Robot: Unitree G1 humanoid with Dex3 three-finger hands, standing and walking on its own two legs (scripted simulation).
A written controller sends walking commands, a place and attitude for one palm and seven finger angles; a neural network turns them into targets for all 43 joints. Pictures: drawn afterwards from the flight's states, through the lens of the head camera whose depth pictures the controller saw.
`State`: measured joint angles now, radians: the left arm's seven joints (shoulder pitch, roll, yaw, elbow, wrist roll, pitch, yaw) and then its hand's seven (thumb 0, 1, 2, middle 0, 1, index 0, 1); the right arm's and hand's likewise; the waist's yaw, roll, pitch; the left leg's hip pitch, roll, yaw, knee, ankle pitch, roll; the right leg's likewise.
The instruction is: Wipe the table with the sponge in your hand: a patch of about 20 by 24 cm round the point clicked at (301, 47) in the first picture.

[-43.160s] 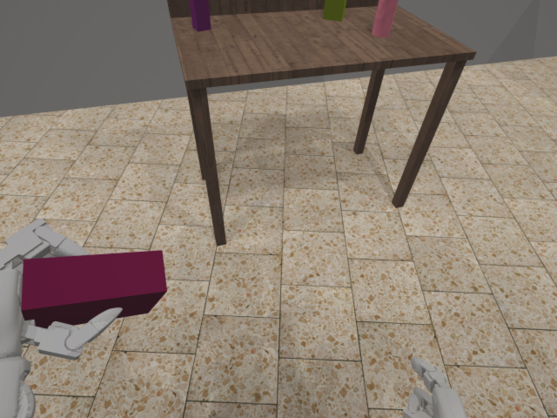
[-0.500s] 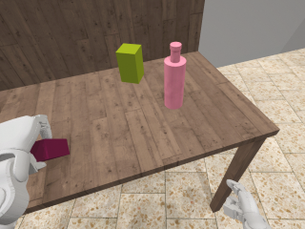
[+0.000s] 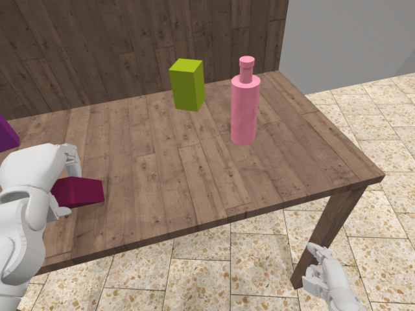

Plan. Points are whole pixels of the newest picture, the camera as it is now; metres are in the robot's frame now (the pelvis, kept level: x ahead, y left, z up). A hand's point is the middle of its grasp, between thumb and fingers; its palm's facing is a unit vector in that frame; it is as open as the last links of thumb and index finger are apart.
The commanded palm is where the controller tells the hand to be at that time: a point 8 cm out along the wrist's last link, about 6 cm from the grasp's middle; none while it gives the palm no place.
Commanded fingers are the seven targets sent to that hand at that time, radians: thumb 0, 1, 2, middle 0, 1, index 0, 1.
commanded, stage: lift the sponge slowly off the table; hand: left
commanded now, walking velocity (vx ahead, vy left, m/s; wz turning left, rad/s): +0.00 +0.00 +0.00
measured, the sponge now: (69, 195) +0.26 +0.34 +0.09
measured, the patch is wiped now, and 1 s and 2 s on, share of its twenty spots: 1.00 1.00 1.00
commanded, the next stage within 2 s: bring the sponge back beside the body in 1.18 s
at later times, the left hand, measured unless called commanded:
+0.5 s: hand (51, 163) +0.26 +0.32 +0.18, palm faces +0.09 -0.02 -1.00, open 8.7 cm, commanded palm +0.22 +0.32 +0.26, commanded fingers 0.00 0.10 1.30 -1.20 -1.60 -1.20 -1.60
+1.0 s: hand (50, 146) +0.27 +0.31 +0.22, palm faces +0.15 -0.01 -0.99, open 8.7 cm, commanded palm +0.22 +0.31 +0.29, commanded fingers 0.00 0.10 1.30 -1.20 -1.60 -1.20 -1.60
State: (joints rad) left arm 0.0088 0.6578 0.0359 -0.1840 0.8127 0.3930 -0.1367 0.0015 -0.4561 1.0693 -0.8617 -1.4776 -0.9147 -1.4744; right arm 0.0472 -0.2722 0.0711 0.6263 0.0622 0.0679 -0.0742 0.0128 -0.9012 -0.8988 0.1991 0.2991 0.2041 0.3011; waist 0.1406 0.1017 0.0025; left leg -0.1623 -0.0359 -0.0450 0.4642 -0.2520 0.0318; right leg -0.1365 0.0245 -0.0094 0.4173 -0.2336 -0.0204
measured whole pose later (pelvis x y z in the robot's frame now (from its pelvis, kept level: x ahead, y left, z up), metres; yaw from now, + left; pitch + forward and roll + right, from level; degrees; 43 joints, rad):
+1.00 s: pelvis -0.02 -0.01 +0.00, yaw +0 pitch -3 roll +0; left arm -0.27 0.71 0.00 -0.12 0.81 0.47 -0.26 -0.01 -0.45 1.08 -0.87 -1.46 -0.92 -1.47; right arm 0.00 -0.28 0.09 0.63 0.08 0.06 -0.08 0.01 -0.90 -0.90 0.20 0.30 0.20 0.30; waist 0.15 0.12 0.00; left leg -0.17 -0.04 -0.05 0.43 -0.21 0.02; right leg -0.16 0.02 -0.01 0.43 -0.22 -0.03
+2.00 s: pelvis -0.02 -0.02 +0.00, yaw -1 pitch -4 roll +0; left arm -0.05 0.69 0.00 -0.34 0.78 0.52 -0.21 -0.01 -0.45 1.08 -0.87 -1.46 -0.92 -1.47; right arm -0.03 -0.27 0.09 0.60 0.07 0.07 -0.08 0.01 -0.90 -0.90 0.20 0.30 0.20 0.30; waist 0.17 0.11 0.00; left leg -0.16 -0.02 -0.04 0.46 -0.22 0.00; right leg -0.16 0.04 -0.01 0.46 -0.23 -0.04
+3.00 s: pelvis -0.03 -0.02 +0.00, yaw -2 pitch -6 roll +0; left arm 0.18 0.61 0.01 -0.51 0.74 0.55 -0.12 -0.01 -0.45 1.08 -0.87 -1.46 -0.92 -1.48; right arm 0.00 -0.27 0.09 0.61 0.06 0.05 -0.08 0.01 -0.90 -0.90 0.20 0.30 0.20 0.30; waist 0.17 0.12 -0.01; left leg -0.13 0.00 -0.02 0.46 -0.23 0.00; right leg -0.14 0.06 0.01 0.46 -0.22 -0.05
